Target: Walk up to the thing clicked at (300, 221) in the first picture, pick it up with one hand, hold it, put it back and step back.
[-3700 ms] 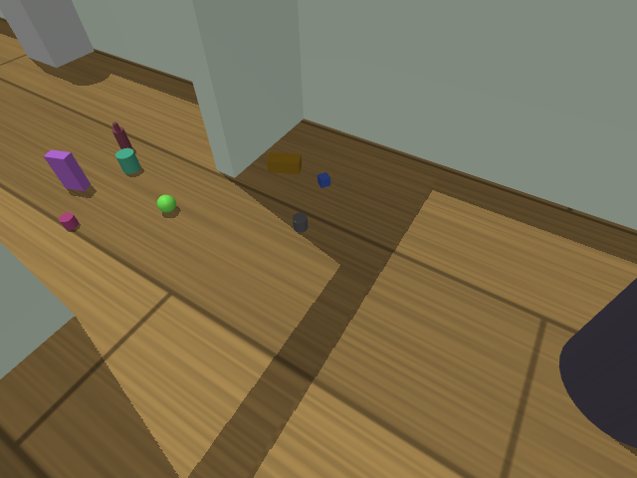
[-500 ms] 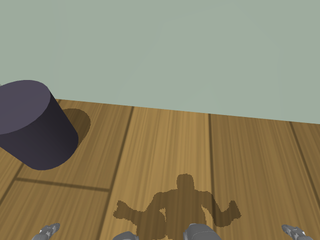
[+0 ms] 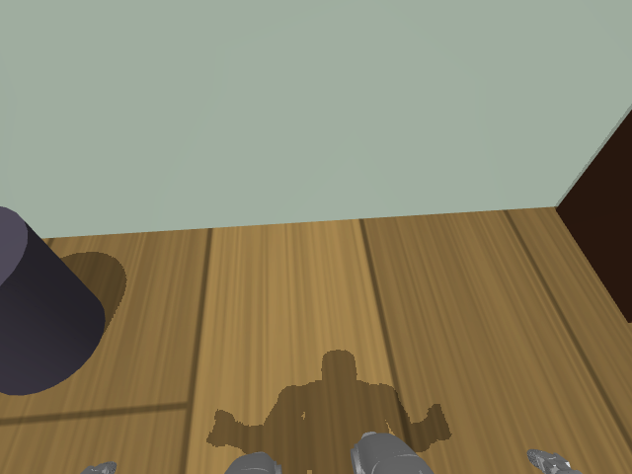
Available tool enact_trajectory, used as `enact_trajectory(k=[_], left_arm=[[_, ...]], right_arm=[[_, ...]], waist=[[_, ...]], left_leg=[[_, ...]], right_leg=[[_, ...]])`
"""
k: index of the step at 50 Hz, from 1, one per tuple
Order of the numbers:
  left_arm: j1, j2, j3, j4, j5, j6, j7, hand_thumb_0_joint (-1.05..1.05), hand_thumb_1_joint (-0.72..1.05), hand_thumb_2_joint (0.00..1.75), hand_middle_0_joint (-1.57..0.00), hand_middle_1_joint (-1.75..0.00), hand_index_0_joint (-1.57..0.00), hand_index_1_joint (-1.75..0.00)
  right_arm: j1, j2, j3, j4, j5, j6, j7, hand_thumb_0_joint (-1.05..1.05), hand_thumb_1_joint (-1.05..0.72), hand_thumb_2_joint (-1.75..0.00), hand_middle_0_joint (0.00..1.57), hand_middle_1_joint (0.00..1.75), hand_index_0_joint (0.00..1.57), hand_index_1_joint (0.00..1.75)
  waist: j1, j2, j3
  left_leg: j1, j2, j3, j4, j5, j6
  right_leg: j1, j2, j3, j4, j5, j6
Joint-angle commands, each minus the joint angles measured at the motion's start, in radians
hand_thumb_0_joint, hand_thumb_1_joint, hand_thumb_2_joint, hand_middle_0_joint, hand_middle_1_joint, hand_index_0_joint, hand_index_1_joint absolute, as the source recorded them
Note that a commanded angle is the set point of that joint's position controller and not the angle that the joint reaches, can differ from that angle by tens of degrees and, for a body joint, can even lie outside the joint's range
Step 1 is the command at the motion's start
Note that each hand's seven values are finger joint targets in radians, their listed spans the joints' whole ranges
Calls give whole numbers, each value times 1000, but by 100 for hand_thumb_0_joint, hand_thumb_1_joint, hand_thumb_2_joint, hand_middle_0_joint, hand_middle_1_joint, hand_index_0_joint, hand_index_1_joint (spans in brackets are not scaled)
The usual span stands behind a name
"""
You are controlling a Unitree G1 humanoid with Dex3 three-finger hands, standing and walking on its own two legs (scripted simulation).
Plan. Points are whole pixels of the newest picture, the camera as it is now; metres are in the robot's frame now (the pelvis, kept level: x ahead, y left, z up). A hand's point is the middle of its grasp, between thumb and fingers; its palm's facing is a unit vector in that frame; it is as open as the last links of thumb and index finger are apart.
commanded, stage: walk up
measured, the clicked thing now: out of the picture -0.67 +0.89 -0.71
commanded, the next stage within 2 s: stand in 0.76 s
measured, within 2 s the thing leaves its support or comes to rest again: neither
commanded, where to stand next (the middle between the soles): +0.10 +0.00 m, yaw -6 degrees
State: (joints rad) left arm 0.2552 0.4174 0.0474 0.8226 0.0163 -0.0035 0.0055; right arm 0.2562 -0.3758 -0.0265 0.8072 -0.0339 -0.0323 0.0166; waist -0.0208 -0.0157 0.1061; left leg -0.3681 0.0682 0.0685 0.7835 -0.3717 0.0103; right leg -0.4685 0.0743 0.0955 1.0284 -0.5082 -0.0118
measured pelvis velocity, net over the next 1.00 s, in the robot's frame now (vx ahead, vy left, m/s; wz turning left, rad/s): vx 0.02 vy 0.00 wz -0.11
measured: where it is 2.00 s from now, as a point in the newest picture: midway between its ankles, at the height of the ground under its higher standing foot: outside the picture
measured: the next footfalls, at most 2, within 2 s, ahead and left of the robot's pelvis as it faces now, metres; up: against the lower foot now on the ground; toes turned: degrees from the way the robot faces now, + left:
right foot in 0.12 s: +0.06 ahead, -0.13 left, +0.00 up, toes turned +0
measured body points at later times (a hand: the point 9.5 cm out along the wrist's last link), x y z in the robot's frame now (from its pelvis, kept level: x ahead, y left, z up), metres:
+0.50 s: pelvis +0.01 +0.00 +0.01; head +0.02 -0.01 +0.46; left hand +0.13 +0.29 -0.11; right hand +0.06 -0.31 -0.11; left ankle +0.05 +0.13 -0.71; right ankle +0.02 -0.13 -0.71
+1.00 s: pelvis +0.02 +0.00 +0.04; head +0.03 -0.01 +0.49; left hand +0.16 +0.28 -0.09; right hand +0.06 -0.32 -0.10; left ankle +0.05 +0.13 -0.71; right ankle +0.02 -0.13 -0.71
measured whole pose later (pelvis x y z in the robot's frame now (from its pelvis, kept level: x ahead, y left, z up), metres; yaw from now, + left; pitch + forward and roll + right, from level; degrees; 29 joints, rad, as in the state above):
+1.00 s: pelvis +0.02 +0.00 +0.04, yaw -6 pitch -3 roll +0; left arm 0.06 0.34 0.00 1.12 0.01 -0.02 -0.01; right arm 0.08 -0.37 0.00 1.13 -0.01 -0.01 0.01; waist -0.03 0.01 0.07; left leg -0.15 0.05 0.07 0.39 -0.19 -0.02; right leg -0.16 0.03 0.10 0.40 -0.20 0.01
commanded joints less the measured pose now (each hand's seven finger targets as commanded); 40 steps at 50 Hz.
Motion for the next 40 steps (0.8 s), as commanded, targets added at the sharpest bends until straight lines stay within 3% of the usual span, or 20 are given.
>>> enact_trajectory(k=[1, 4, 5, 6, 7, 8, 10, 13, 14, 15, 16, 17, 19, 21, 22, 27, 32, 37, 38, 40], left_arm=[[44, 186, 71, -48, -5, -42, -8, 0, 90, 90, -20, -30, -20, -30], [111, 158, 75, 1, 5, -50, 0, 0, 90, 90, -20, -30, -20, -30], [112, 173, 80, 3, 10, -56, 9, 0, 90, 90, -20, -30, -20, -30], [115, 212, 90, -2, 20, -64, 18, 0, 90, 90, -20, -30, -20, -30], [64, 271, 91, -25, 22, -73, 24, 0, 90, 90, -20, -30, -20, -30], [30, 299, 91, -34, 19, -71, 21, 0, 90, 90, -20, -30, -20, -30], [9, 242, 67, -20, 6, -75, 23, 0, 90, 90, -20, -30, -20, -30], [-80, 222, 48, -19, -5, -68, 16, 0, 90, 90, -20, -30, -20, -30], [-85, 188, 35, -19, -10, -64, 15, 0, 90, 90, -20, -30, -20, -30], [-72, 158, 24, -12, -14, -61, 14, 0, 90, 90, -20, -30, -20, -30], [-39, 157, 24, 14, -19, -56, 15, 0, 90, 90, -20, -30, -20, -30], [-15, 169, 26, 39, -16, -55, 18, 0, 90, 90, -20, -30, -20, -30], [-10, 173, 27, 73, -11, -64, 16, 0, 90, 90, -20, -30, -20, -30], [-61, 217, 31, 77, -9, -72, 14, 0, 90, 90, -20, -30, -20, -30], [-89, 216, 29, 82, -13, -70, 13, 0, 90, 90, -20, -30, -20, -30], [-90, 167, 8, 135, -19, -63, 14, 0, 90, 90, -20, -30, -20, -30], [-148, 170, 3, 165, -18, -57, 16, 0, 90, 90, -20, -30, -20, -30], [-172, 158, -5, 192, -16, -53, 16, 0, 90, 90, -20, -30, -20, -30], [-201, 142, -13, 197, -12, -51, 8, 0, 90, 90, -20, -30, -20, -30], [-194, 144, -11, 210, -16, -45, 6, 0, 90, 90, -20, -30, -20, -30]], right_arm=[[-25, -322, -101, -73, -9, -18, -10, 0, -90, -90, 20, 30, 20, 30], [-48, -283, -85, -80, -4, 8, -2, 0, -90, -90, 20, 30, 20, 30], [-17, -236, -67, -74, 0, 13, -2, 0, -90, -90, 20, 30, 20, 30], [-7, -180, -48, -82, 6, 13, -4, 0, -90, -90, 20, 30, 20, 30], [-45, -154, -41, -93, 13, 15, -7, 0, -90, -90, 20, 30, 20, 30], [-76, -235, -66, -76, 11, 16, -19, 0, -90, -90, 20, 30, 20, 30], [-47, -221, -61, -42, 25, 2, -16, 0, -90, -90, 20, 30, 20, 30], [55, -203, -60, 31, 23, -17, -19, 0, -90, -90, 20, 30, 20, 30], [59, -220, -66, 45, 17, -22, -20, 0, -90, -90, 20, 30, 20, 30], [22, -260, -73, 34, 12, -26, -20, 0, -90, -90, 20, 30, 20, 30], [-24, -289, -74, 31, 19, -26, -16, 0, -90, -90, 20, 30, 20, 30], [-62, -289, -68, 35, 21, -23, -11, 0, -90, -90, 20, 30, 20, 30], [-112, -256, -49, 46, 22, -15, -10, 0, -90, -90, 20, 30, 20, 30], [-119, -226, -34, 65, 26, -12, -8, 0, -90, -90, 20, 30, 20, 30], [-93, -221, -33, 89, 27, -13, -10, 0, -90, -90, 20, 30, 20, 30], [-136, -236, -31, 131, 31, -20, -10, 0, -90, -90, 20, 30, 20, 30], [-175, -218, -32, 167, 34, -8, -11, 0, -90, -90, 20, 30, 20, 30], [-203, -212, -33, 200, 32, -3, -9, 0, -90, -90, 20, 30, 20, 30], [-198, -197, -23, 205, 31, -3, -13, 0, -90, -90, 20, 30, 20, 30], [-211, -204, -23, 220, 29, -5, -17, 0, -90, -90, 20, 30, 20, 30]], waist=[[-1, 240, -47], [44, 196, -89], [48, 122, -106], [49, -3, -121], [44, -113, -79], [46, -59, -31], [26, -33, -57], [-38, -111, -110], [-42, -54, -130], [-25, 31, -134], [2, 81, -132], [25, 84, -124], [41, 63, -94], [12, 23, -59], [-5, 24, -71], [20, 30, -142], [4, 8, -110], [3, 8, -130], [-2, -6, -140], [7, -4, -154]], left_leg=[[23, 215, -273, -372, -58, 189], [-63, 170, -163, -242, -54, 138], [-92, 135, -120, -139, -44, 108], [-178, 85, -75, 9, -29, 58], [-265, 1, -39, 98, -144, 2], [-166, 31, -114, 165, -219, 9], [-155, 36, -119, 87, -184, 19], [118, 1, -54, -137, 71, 30], [190, 25, -95, -197, 160, 40], [186, 109, -239, -276, 137, 78], [98, 200, -344, -330, 17, 144], [64, 227, -336, -341, -18, 165], [-7, 141, -221, -287, 13, 96], [13, 35, -106, -214, 13, 31], [68, 30, -95, -220, 33, 24], [147, 115, -146, -329, 151, 75], [173, 79, -87, -337, 101, 44], [234, 88, -76, -372, 97, 43], [205, 79, -114, -397, 239, 29], [256, 79, -100, -408, 315, 19]], right_leg=[[40, -46, -79, -150, -7, -5], [278, 0, -135, -434, 160, -16], [343, -7, -72, -514, 156, -28], [400, -112, 155, -589, 77, -70], [309, -335, 514, -664, 16, -182], [151, -389, 549, -645, 81, -265], [230, -315, 390, -567, 342, -228], [91, -217, 206, -487, 449, -143], [49, -177, 152, -437, 450, -108], [18, -116, 99, -383, 377, -64], [82, -50, 32, -322, 185, -39], [144, -45, -4, -333, 110, -37], [211, -79, 77, -459, 174, -57], [154, -160, 228, -541, 223, -98], [128, -179, 242, -537, 264, -104], [209, -102, 88, -482, 426, -44], [188, -130, 138, -543, 430, -53], [184, -128, 137, -576, 430, -41], [265, -157, 109, -603, 541, -26], [278, -152, 104, -609, 588, -16]])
